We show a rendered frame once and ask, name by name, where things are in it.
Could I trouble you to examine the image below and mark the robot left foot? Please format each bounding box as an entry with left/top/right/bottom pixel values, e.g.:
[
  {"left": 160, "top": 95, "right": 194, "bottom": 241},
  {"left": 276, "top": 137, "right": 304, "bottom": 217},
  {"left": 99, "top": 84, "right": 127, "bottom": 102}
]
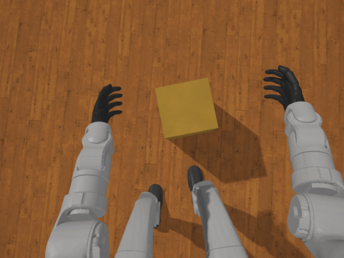
[{"left": 148, "top": 184, "right": 163, "bottom": 228}]

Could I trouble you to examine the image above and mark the right robot forearm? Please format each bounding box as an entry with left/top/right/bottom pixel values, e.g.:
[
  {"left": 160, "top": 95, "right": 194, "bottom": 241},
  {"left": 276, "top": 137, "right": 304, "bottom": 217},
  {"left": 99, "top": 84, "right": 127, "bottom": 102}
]
[{"left": 284, "top": 102, "right": 344, "bottom": 198}]

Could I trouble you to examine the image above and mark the robot left upper arm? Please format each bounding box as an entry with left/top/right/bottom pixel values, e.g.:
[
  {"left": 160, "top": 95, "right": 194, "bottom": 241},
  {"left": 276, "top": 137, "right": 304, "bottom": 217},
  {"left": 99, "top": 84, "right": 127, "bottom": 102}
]
[{"left": 46, "top": 220, "right": 110, "bottom": 258}]

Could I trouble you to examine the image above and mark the carton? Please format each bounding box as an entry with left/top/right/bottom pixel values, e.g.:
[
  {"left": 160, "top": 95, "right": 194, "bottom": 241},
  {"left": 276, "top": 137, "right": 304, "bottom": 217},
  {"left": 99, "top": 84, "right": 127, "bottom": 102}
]
[{"left": 155, "top": 77, "right": 218, "bottom": 140}]

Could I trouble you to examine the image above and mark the left robot shin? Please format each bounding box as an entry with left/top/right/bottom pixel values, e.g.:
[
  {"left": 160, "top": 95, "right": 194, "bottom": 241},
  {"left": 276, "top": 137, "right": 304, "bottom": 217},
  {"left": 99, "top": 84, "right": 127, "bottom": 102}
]
[{"left": 135, "top": 192, "right": 157, "bottom": 203}]

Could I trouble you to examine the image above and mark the robot left hand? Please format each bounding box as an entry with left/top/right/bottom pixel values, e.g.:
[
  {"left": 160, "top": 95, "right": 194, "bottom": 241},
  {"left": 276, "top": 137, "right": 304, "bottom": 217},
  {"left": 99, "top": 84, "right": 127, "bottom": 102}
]
[{"left": 91, "top": 84, "right": 123, "bottom": 123}]

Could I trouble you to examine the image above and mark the robot right hand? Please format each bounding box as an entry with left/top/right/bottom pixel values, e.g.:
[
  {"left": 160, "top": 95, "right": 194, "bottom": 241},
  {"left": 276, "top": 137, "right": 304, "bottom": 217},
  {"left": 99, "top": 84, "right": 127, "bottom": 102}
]
[{"left": 263, "top": 65, "right": 304, "bottom": 111}]

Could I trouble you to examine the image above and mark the left robot forearm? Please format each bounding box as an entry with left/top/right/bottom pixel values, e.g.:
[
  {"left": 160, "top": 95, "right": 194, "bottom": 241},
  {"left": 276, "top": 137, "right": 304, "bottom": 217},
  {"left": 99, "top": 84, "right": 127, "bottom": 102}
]
[{"left": 45, "top": 121, "right": 114, "bottom": 258}]

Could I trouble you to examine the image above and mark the robot right upper arm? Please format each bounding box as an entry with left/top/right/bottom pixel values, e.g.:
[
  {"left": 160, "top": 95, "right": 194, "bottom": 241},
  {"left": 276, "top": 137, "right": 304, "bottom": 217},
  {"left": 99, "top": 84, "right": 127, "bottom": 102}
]
[{"left": 287, "top": 192, "right": 344, "bottom": 258}]

